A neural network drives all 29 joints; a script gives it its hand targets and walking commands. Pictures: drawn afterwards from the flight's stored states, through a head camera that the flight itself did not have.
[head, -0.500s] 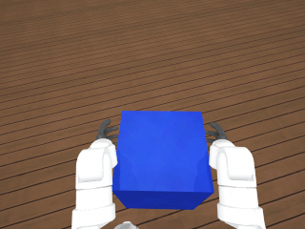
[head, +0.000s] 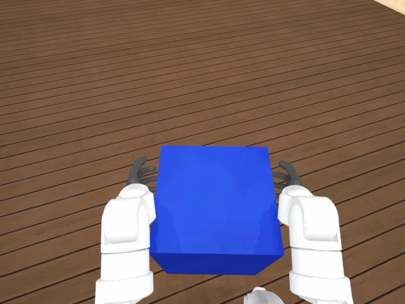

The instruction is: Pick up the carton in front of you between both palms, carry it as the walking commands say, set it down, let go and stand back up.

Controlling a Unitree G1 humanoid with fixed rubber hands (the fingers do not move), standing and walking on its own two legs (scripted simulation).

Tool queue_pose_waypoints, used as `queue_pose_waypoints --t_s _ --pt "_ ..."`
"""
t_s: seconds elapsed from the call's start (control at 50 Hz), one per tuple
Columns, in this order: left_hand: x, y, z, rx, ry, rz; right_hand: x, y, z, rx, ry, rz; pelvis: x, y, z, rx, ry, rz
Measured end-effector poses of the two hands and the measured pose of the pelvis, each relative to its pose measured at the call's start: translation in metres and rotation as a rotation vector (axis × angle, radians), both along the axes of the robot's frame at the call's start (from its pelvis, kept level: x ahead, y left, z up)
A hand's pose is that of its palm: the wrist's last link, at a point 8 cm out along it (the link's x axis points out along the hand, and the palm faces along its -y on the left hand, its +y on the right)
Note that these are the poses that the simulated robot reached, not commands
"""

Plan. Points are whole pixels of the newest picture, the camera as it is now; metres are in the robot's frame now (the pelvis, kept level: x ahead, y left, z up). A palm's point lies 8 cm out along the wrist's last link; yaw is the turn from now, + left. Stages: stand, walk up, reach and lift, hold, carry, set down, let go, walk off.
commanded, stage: carry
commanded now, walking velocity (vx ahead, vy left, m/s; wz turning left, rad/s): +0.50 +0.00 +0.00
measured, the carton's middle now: (212, 216) +0.30 +0.00 -0.03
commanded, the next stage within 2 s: none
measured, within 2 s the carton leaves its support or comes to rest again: neither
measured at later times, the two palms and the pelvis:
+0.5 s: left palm (165, 80) +0.63 +0.11 +0.09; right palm (270, 83) +0.64 -0.17 +0.07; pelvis +0.33 -0.05 +0.00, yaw +3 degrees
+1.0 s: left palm (158, 27) +0.97 +0.16 +0.07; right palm (238, 28) +0.96 -0.13 +0.07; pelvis +0.67 +0.01 +0.00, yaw +0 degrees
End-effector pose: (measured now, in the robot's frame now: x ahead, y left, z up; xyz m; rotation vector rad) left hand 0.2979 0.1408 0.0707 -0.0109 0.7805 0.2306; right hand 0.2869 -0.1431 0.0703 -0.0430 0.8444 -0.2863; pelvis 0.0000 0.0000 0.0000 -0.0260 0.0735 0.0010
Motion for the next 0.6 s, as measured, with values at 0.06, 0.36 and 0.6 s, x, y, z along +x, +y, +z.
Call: queue_pose_waypoints --t_s 0.06,0.36,0.6 --pt "0.042 -0.002 0.011 0.003 -0.048 0.017 0.046 -0.002 0.009 0.006 -0.048 0.013 0.042 -0.006 -0.002 0.004 -0.001 0.004" --pt "0.24 -0.033 -0.002 0.044 0.027 0.081 0.26 -0.033 -0.018 0.057 0.024 0.066 0.249 -0.051 -0.009 0.042 -0.006 0.065" --pt "0.408 -0.02 0.025 0.031 -0.089 0.048 0.419 -0.02 0.012 0.04 -0.093 0.041 0.408 -0.029 -0.008 0.039 -0.003 0.044"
